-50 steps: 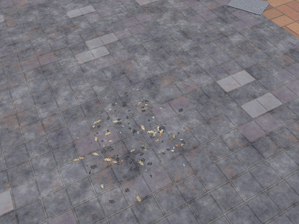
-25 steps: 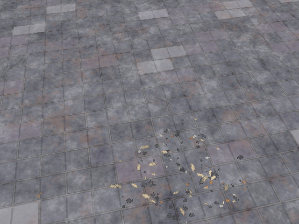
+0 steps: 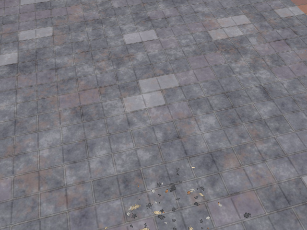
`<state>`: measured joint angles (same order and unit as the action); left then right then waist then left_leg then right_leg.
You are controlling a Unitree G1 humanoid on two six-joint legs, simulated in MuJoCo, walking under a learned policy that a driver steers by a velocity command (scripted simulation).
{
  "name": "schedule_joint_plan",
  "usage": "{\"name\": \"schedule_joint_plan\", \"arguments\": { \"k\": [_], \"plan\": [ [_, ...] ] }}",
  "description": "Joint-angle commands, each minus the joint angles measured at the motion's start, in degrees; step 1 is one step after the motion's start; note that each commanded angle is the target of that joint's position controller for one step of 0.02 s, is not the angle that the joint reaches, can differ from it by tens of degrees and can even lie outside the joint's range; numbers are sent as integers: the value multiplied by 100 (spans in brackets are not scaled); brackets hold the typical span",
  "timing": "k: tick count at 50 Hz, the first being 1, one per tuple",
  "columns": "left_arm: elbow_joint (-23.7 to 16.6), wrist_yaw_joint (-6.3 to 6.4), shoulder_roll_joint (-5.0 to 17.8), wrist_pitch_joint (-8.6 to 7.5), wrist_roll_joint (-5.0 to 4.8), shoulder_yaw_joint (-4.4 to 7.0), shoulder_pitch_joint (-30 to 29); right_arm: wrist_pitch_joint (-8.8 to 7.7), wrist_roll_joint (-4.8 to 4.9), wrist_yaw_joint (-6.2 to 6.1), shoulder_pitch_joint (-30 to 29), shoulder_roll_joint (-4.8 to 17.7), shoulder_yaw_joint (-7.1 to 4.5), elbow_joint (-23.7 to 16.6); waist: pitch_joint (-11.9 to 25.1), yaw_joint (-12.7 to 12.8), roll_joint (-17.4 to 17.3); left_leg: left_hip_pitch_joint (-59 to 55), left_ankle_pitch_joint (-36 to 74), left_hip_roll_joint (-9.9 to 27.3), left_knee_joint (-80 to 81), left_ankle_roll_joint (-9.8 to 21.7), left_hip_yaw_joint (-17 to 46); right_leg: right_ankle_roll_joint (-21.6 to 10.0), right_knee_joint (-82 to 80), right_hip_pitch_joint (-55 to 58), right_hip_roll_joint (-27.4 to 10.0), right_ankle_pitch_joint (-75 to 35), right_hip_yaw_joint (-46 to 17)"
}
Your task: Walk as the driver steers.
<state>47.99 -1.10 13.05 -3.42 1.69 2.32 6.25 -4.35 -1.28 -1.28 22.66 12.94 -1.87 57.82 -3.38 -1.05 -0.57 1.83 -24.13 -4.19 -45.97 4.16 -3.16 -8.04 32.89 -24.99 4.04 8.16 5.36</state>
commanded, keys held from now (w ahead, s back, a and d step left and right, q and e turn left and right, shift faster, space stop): w+e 0.12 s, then w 0.70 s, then w+q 0.18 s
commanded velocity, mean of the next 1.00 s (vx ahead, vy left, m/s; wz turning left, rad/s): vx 0.50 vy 0.00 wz -0.12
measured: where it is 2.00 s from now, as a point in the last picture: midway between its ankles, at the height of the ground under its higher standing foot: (160, 115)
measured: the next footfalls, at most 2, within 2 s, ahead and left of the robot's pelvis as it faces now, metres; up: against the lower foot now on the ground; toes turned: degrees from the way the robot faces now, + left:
left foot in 0.50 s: +0.46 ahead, +0.07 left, +0.00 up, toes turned -8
right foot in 1.04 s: +0.70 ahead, -0.16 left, +0.00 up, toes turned -8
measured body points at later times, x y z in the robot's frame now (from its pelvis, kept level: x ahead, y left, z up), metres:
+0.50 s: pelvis +0.28 +0.01 +0.01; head +0.32 +0.01 +0.45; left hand +0.26 +0.28 -0.13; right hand +0.47 -0.25 -0.08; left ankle +0.42 +0.08 -0.72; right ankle +0.10 -0.05 -0.72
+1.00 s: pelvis +0.54 -0.04 +0.02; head +0.57 -0.04 +0.46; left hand +0.79 +0.14 -0.08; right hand +0.43 -0.27 -0.12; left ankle +0.42 +0.08 -0.72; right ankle +0.66 -0.16 -0.71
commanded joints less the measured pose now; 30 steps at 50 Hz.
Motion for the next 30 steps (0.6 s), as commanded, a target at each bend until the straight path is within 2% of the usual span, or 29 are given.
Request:
{"name": "schedule_joint_plan", "arguments": {
  "k": [1, 2, 3, 4, 6, 8, 10, 14, 19, 21, 22, 23, 24, 25, 26, 27, 28, 29, 30],
  "plan": [
    [231, -8, 1288, 82, -192, 414, 1431, -210, -53, 107, -309, 780, -134, -797, 1037, 442, 500, 3753, 116, 315, -3592, -44, 828, -1559, -1606, 3471, -2210, 297, -4120],
    [159, -19, 939, 95, -161, 336, 1121, -261, -26, 143, -570, 811, -126, -888, 512, 349, 76, 3710, 526, 556, -3214, -65, 750, -1353, -1839, 2669, -2042, 251, -3533],
    [150, -3, 743, 88, -137, 278, 981, -233, -31, 154, -646, 748, -129, -921, 154, 159, -146, 3490, 642, 722, -2771, -109, 714, -1123, -1998, 2014, -1768, -68, -3096],
    [188, 34, 638, 62, -154, 231, 935, -133, -99, 157, -602, 677, -107, -974, 38, -24, -113, 3205, 680, 829, -2423, -218, 694, -959, -2089, 1545, -1506, -452, -2742],
    [219, 52, 772, -34, -165, 248, 1069, 60, -169, 182, -530, 521, -61, -1029, 140, -111, 96, 2927, 743, 876, -1977, -404, 550, -888, -2159, 1201, -1231, -1000, -2329],
    [264, 59, 911, -87, -176, 281, 1251, 139, -164, 205, -749, 474, -36, -1147, 135, -82, 194, 3017, 1106, 926, -1458, -539, 377, -834, -2299, 1107, -1091, -1269, -2023],
    [331, 60, 871, -98, -191, 263, 1523, 154, -146, 223, -1284, 484, -28, -1341, 2, 95, 259, 3254, 1655, 989, -749, -621, 259, -661, -2417, 1234, -986, -1488, -1880],
    [461, 80, 821, -97, -198, 234, 2060, 160, -80, 272, -2014, 439, 13, -1572, 85, 465, 393, 3489, 2512, 910, 270, -577, 172, -225, -2281, 2047, -932, -2052, -1732],
    [539, 173, 838, -92, -85, 191, 2364, 101, -36, 300, -2776, 461, 62, -1859, -32, 696, 433, 3627, 2400, 692, 1089, -387, 98, -294, -2022, 2939, -1208, -2546, -1843],
    [533, 217, 924, -102, -47, 197, 2247, 54, -27, 300, -2676, 551, 44, -1890, -40, 540, 479, 3323, 2065, 606, 1381, -213, 145, -275, -1814, 3120, -1389, -2994, -1888],
    [508, 231, 968, -113, -41, 200, 2090, 30, -22, 280, -2366, 612, 18, -1811, 30, 351, 504, 2848, 1844, 499, 1571, -105, 134, -192, -1591, 3072, -1399, -3522, -1813],
    [498, 229, 1023, -127, -34, 207, 1990, 7, -14, 234, -1898, 715, -33, -1661, 242, 147, 540, 2185, 1609, 312, 1690, 6, 76, -110, -1143, 3020, -1360, -4273, -1743],
    [509, 199, 1033, -133, -39, 200, 1917, -34, -16, 170, -1104, 823, -96, -1402, 651, -212, 396, 1214, 1727, 191, 2025, 150, 17, -18, -258, 2894, -1174, -4562, -1565],
    [433, 171, 932, -162, -87, 158, 1882, -87, -118, 89, -198, 1058, -180, -1200, 1244, -595, 162, -207, 1668, 791, 2048, 394, 594, 64, 949, 2077, -973, -3540, -1416],
    [287, 126, 415, -177, -293, 38, 2452, -75, -260, 43, 453, 1688, -346, -1159, 2136, -499, -974, -1962, 1238, 2404, 2110, 1084, 2968, 338, 3037, 329, -170, -824, -928],
    [385, 154, 777, -145, -205, 122, 2524, 26, -86, 128, 328, 1479, -352, -1061, 2153, -404, -1092, -1905, 1121, 2849, 2818, 1400, 4450, 323, 3970, -616, 239, 2139, -916],
    [329, 151, 915, -112, -61, 165, 2066, 59, 33, 165, -248, 1129, -273, -1147, 1097, -188, -442, -992, 669, 2593, 2957, 1297, 3727, 281, 4177, -990, -150, 1716, -1110],
    [238, 98, 782, -126, -28, 123, 1685, 41, 42, 192, -670, 808, -196, -1205, 568, -100, -110, -241, 811, 2338, 3183, 1178, 3018, 293, 3902, -977, -373, 1318, -1098],
    [197, 58, 677, -98, -29, 109, 1533, 13, 17, 191, -807, 650, -145, -1168, 244, 33, -130, 269, 1139, 2043, 3396, 988, 2466, 303, 3561, -847, -560, 1140, -1025]
  ]
}}
Keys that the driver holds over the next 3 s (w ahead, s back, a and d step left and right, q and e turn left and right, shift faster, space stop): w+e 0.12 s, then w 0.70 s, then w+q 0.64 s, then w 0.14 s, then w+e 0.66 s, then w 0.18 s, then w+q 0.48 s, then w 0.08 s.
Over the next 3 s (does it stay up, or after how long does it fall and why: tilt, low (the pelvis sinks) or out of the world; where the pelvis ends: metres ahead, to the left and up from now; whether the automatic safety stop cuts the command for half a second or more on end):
stays up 1.59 0.02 0.03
